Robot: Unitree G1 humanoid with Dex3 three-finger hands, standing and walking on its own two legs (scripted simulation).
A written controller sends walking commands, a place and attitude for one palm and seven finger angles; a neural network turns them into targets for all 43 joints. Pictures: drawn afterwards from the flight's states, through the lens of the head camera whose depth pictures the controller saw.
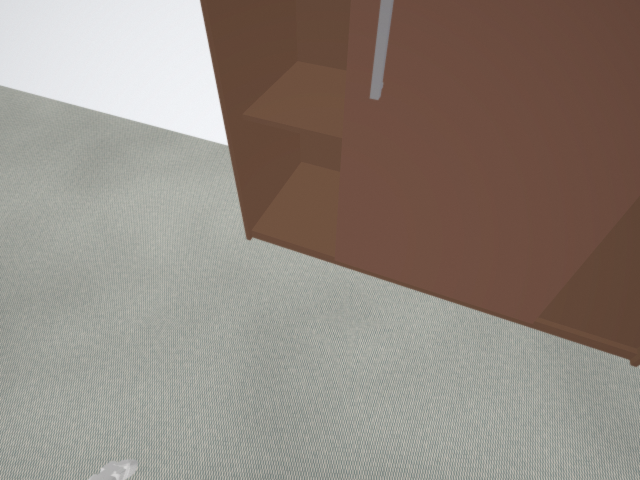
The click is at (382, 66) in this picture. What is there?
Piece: wardrobe's sliding door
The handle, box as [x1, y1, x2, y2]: [370, 0, 393, 99]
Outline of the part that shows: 393,0 381,0 370,98 378,99 382,87 383,68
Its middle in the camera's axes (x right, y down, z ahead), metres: +0.14 -0.44 +0.85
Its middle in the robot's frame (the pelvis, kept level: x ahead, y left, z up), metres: +0.96 -0.09 +0.14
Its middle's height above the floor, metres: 0.91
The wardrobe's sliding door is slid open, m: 0.38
